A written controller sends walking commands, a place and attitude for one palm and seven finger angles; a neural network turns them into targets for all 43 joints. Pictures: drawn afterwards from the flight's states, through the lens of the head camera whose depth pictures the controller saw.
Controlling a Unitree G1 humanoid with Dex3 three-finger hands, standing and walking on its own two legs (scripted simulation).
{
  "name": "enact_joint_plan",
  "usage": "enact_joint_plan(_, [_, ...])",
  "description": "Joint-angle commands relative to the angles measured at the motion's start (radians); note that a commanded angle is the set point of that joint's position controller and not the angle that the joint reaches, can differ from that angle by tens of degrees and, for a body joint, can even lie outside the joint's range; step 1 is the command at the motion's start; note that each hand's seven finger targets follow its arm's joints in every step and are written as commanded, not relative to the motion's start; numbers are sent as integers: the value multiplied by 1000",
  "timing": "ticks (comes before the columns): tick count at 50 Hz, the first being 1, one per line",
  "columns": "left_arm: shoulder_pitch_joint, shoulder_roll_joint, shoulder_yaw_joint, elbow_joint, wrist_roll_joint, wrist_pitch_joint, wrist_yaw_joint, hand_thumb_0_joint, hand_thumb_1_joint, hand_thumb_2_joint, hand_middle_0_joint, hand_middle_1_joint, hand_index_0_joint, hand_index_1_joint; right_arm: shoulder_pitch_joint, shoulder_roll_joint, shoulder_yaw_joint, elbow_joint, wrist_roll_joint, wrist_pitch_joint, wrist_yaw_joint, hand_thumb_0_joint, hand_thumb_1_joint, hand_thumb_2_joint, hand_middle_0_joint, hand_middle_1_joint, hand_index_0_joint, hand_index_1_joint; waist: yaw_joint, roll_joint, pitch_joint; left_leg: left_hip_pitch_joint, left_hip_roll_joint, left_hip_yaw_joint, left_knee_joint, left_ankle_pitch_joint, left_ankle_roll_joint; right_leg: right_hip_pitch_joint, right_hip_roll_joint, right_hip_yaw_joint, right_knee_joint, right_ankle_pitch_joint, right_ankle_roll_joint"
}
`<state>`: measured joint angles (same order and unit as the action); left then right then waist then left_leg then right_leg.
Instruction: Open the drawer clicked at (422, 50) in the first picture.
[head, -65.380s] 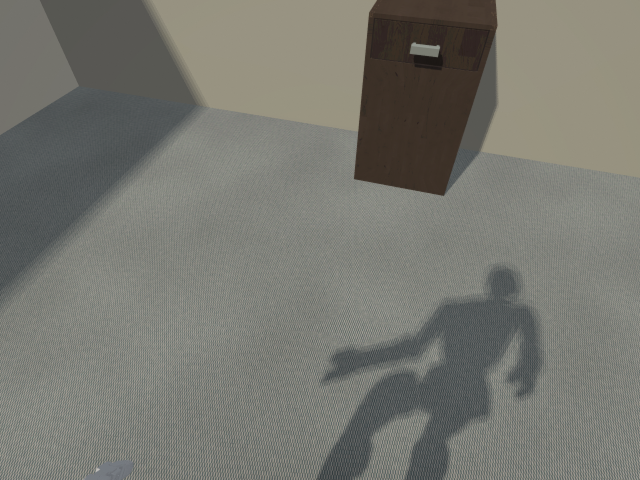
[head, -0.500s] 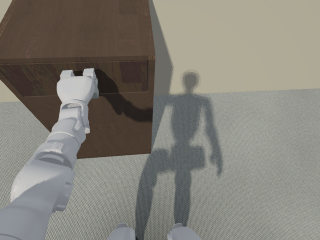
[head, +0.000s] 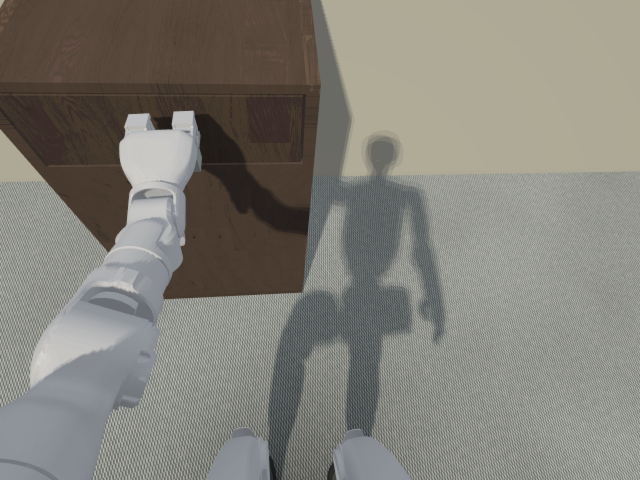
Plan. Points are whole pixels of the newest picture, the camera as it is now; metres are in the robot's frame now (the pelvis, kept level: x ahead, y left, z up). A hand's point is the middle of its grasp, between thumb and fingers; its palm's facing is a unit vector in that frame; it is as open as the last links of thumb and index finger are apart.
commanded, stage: lower the fingers behind the handle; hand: left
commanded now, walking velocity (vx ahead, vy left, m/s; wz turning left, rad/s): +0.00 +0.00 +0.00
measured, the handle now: (164, 147) +0.59 +0.19 +0.00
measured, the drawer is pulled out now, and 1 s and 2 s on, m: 0.00 0.00 0.00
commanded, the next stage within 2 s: lift the fingers back up to retry in 0.08 s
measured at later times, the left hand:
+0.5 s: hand (168, 187) +0.50 +0.17 +0.02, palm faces -0.02 -0.05 -1.00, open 14.0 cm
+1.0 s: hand (157, 174) +0.49 +0.17 +0.06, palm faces -0.06 -0.08 -1.00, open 13.8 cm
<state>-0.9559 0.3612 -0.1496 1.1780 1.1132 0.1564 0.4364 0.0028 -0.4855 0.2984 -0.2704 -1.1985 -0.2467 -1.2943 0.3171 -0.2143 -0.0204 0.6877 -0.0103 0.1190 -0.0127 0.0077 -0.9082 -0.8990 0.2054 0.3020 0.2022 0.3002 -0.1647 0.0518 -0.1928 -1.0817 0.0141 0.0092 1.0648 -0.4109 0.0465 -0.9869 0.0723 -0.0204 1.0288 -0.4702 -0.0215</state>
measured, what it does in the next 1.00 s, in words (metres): stands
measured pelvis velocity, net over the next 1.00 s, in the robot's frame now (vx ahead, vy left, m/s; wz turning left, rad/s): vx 0.04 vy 0.00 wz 0.01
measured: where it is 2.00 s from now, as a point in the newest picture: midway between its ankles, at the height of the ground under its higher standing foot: outside the picture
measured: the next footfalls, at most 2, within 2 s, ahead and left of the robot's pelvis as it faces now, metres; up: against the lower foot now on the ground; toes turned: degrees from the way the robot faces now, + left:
none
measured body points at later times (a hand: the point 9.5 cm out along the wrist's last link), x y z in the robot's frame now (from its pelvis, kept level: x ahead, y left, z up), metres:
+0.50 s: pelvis +0.01 +0.00 +0.02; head +0.11 +0.01 +0.45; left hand +0.49 +0.17 +0.08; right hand +0.01 -0.26 -0.11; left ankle +0.04 +0.09 -0.66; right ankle +0.00 -0.11 -0.66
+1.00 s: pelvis +0.04 +0.00 +0.04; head +0.12 +0.00 +0.49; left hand +0.49 +0.17 +0.11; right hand +0.09 -0.28 -0.08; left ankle +0.04 +0.09 -0.66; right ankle +0.00 -0.11 -0.66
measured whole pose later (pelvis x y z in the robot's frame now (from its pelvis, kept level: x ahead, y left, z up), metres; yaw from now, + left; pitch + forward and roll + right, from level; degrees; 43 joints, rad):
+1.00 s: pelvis +0.04 +0.00 +0.04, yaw +0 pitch +18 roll -2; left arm -0.69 0.35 -0.13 0.93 1.07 -0.02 0.32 0.00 -0.48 0.30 -0.32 -1.20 -0.32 -1.20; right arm 0.33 -0.24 -0.07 0.68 0.00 0.14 -0.02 0.01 -0.91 -0.90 0.20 0.30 0.20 0.30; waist -0.09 0.04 -0.17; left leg -0.76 0.01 0.02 0.83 -0.39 0.04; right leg -0.66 0.07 0.01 0.78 -0.43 -0.03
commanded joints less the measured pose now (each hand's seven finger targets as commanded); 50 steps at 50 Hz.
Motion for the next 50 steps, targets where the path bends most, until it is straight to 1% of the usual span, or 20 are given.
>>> enact_joint_plan(1, [-252, 182, 46, -34, -21, -9, -76, 0, -500, 300, -300, -1200, -300, -1200, 162, -182, -55, -45, -6, -15, -26, 0, -900, -900, 200, 300, 200, 300, -30, -37, -289, 320, -15, -24, -105, 158, 9, 81, 6, 4, -167, 177, -6])
enact_joint_plan(3, [-223, 153, 23, -46, -18, -35, -90, 0, -500, 300, -300, -1200, -300, -1200, 162, -178, -54, -57, -5, -19, -30, 0, -900, -900, 200, 300, 200, 300, -27, -28, -291, 316, -16, -21, -99, 147, 9, 69, 7, 4, -161, 168, -7])
enact_joint_plan(9, [-171, 145, 33, -90, -18, -88, -82, 0, -500, 300, -300, -1200, -300, -1200, 175, -175, -61, -61, -3, -32, -27, 0, -900, -900, 200, 300, 200, 300, -7, -46, -296, 301, -13, -22, -88, 140, 9, 58, 9, 7, -155, 154, -8])
enact_joint_plan(10, [-219, 169, 44, -133, -17, -94, -75, 0, -500, 300, -300, -1200, -300, -1200, 177, -179, -63, -58, -2, -34, -28, 0, -900, -900, 200, 300, 200, 300, -13, -42, -309, 315, -8, -29, -93, 132, 8, 54, 8, 7, -155, 144, -8])
enact_joint_plan(13, [-278, 186, 63, -220, -13, -97, -42, 0, -500, 300, -300, -1200, -300, -1200, 183, -176, -73, -52, -2, -32, -25, 0, -900, -900, 200, 300, 200, 300, 5, 41, -399, 425, -3, -40, -115, 186, -2, 67, 13, 0, -156, 164, -16])
enact_joint_plan(15, [-301, 161, 52, -267, -15, -90, -21, 0, -500, 300, -300, -1200, -300, -1200, 181, -172, -80, -48, -3, -31, -21, 0, -900, -900, 200, 300, 200, 300, 9, 73, -437, 505, 3, -49, -127, 228, -8, 64, 17, -6, -167, 177, -18])
enact_joint_plan(18, [-320, 177, 77, -296, -22, -78, 3, 0, -500, 300, -300, -1200, -300, -1200, 182, -175, -86, -33, -1, -28, -20, 0, -900, -900, 200, 300, 200, 300, 11, 48, -447, 566, 9, -64, -152, 267, -12, 90, 22, -12, -189, 198, -17])
enact_joint_plan(19, [-344, 157, 57, -322, -27, -77, 7, 0, -500, 300, -300, -1200, -300, -1200, 176, -173, -85, -34, -5, -29, -21, 0, -900, -900, 200, 300, 200, 300, 4, 54, -459, 578, 6, -56, -155, 289, -9, 111, 21, -9, -200, 219, -14])
enact_joint_plan(21, [-375, 181, 75, -355, -32, -77, 13, 0, -500, 300, -300, -1200, -300, -1200, 176, -175, -86, -25, -4, -28, -23, 0, -900, -900, 200, 300, 200, 300, 8, 64, -465, 606, 5, -53, -173, 329, -12, 148, 21, -11, -214, 254, -17])
enact_joint_plan(24, [-352, 190, 82, -333, -26, -76, 22, 0, -500, 300, -300, -1200, -300, -1200, 167, -172, -84, -21, -1, -28, -28, 0, -900, -900, 200, 300, 200, 300, 5, 31, -418, 601, -1, -44, -196, 316, -6, 180, 21, -7, -249, 258, -12])
enact_joint_plan(25, [-346, 205, 93, -314, -26, -72, 24, 0, -500, 300, -300, -1200, -300, -1200, 167, -173, -81, -17, 2, -27, -30, 0, -900, -900, 200, 300, 200, 300, 6, 14, -372, 578, -3, -40, -210, 297, -4, 196, 20, -5, -262, 256, -14])
enact_joint_plan(30, [-276, 216, 104, -316, -31, -71, 12, 0, -500, 300, -300, -1200, -300, -1200, 152, -168, -79, -31, 4, -22, -31, 0, -900, -900, 200, 300, 200, 300, 35, 35, -383, 608, -16, -12, -239, 362, -4, 303, 17, 7, -292, 353, -15])
enact_joint_plan(35, [-222, 157, 53, -307, -48, -58, -46, 0, -500, 300, -300, -1200, -300, -1200, 140, -168, -84, -46, 11, -10, -23, 0, -900, -900, 200, 300, 200, 300, 32, 9, -348, 642, -19, 5, -266, 405, -1, 361, 16, 10, -329, 419, -12])
enact_joint_plan(37, [-239, 173, 56, -332, -58, -76, -76, 0, -500, 300, -300, -1200, -300, -1200, 139, -170, -83, -50, 16, -6, -27, 0, -900, -900, 200, 300, 200, 300, 28, -23, -353, 653, -18, 4, -277, 427, 2, 386, 12, 17, -338, 447, -6])
enact_joint_plan(39, [-232, 154, 41, -404, -73, -100, -101, 0, -500, 300, -300, -1200, -300, -1200, 127, -166, -86, -62, 15, -3, -28, 0, -900, -900, 200, 300, 200, 300, 39, 3, -385, 685, -25, 10, -279, 469, 4, 425, 10, 23, -344, 503, -6])
enact_joint_plan(41, [-198, 149, 46, -413, -77, -131, -119, 0, -500, 300, -300, -1200, -300, -1200, 127, -168, -91, -59, 11, 1, -27, 0, -900, -900, 200, 300, 200, 300, 38, -2, -352, 694, -24, 8, -276, 504, 4, 426, 8, 21, -342, 533, -11])
enact_joint_plan(43, [-147, 137, 48, -393, -67, -154, -118, 0, -500, 300, -300, -1200, -300, -1200, 123, -169, -93, -55, 10, 6, -26, 0, -900, -900, 200, 300, 200, 300, 38, -29, -293, 676, -22, 5, -275, 501, 4, 397, 10, 18, -342, 526, -10])
enact_joint_plan(46, [-137, 182, 94, -449, -55, -191, -95, 0, -500, 300, -300, -1200, -300, -1200, 113, -165, -96, -64, 8, 8, -21, 0, -900, -900, 200, 300, 200, 300, 65, -4, -329, 681, -25, 3, -268, 529, 0, 411, 7, 21, -325, 533, -17])
enact_joint_plan(48, [-163, 134, 59, -439, -40, -194, -64, 0, -500, 300, -300, -1200, -300, -1200, 110, -159, -98, -58, 7, 6, -14, 0, -900, -900, 200, 300, 200, 300, 49, 13, -296, 677, -23, -3, -260, 514, -4, 354, 11, 13, -315, 497, -19])
enact_joint_plan(50, [-211, 157, 81, -478, -23, -193, -28, 0, -500, 300, -300, -1200, -300, -1200, 106, -160, -106, -53, 3, 1, -7, 0, -900, -900, 200, 300, 200, 300, 53, 44, -345, 702, -20, -5, -248, 527, -8, 335, 12, 13, -300, 482, -21])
